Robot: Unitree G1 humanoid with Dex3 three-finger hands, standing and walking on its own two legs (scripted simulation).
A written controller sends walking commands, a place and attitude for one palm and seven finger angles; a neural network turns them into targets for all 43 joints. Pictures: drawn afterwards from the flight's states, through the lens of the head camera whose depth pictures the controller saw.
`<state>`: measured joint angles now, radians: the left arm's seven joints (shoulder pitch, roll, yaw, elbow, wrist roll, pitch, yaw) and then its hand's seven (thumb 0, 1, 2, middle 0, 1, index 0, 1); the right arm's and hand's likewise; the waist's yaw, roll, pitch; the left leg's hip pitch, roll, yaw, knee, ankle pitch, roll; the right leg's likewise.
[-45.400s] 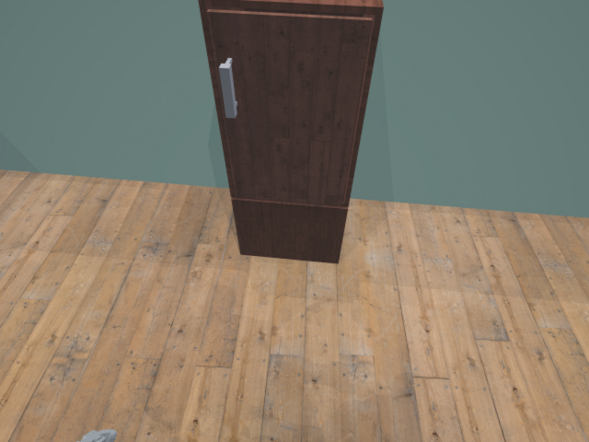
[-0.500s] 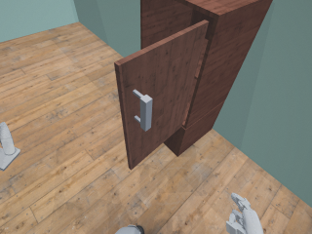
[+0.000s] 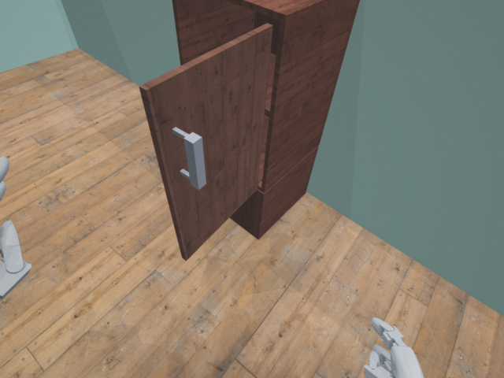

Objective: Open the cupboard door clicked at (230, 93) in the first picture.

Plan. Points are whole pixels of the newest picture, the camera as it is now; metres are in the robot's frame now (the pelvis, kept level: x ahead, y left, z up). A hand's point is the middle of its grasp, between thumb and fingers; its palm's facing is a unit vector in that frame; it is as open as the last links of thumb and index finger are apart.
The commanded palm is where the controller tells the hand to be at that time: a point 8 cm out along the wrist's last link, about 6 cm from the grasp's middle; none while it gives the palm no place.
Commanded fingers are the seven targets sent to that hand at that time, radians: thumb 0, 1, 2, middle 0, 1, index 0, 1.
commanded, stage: stop stepping back and stand still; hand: left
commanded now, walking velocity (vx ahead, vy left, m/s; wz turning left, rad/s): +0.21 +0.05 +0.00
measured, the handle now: (188, 158) +0.53 +0.14 +0.02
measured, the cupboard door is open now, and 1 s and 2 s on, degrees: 94 94 94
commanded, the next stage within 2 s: let the arm hang, fingers relaxed in 0.42 s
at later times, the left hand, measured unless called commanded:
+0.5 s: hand out of the picture +0.17 +0.27 +0.16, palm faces +0.42 -0.78 -0.45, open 7.4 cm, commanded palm none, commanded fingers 0.00 0.90 0.90 -0.20 -0.30 -0.20 -0.30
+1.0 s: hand out of the picture -0.10 +0.19 -0.18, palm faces +0.09 -0.98 -0.17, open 7.1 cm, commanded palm none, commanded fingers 0.00 0.90 0.90 -0.20 -0.30 -0.20 -0.30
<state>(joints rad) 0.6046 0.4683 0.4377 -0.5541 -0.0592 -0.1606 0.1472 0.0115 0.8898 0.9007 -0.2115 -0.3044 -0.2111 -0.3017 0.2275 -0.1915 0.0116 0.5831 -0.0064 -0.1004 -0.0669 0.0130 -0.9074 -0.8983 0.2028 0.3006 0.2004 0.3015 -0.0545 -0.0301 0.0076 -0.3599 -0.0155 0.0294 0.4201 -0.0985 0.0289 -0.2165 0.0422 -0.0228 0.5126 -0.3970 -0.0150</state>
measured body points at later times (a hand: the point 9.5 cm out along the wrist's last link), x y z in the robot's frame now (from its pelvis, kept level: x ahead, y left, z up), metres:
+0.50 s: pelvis -0.02 +0.01 +0.00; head -0.02 +0.02 +0.45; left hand +0.14 +0.31 +0.19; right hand +0.14 -0.21 -0.08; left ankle +0.00 +0.13 -0.74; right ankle -0.02 -0.09 -0.74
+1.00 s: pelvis -0.03 +0.02 +0.00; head -0.01 +0.03 +0.45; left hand -0.10 +0.24 -0.16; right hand -0.04 -0.22 -0.15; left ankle +0.00 +0.13 -0.74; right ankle -0.02 -0.09 -0.74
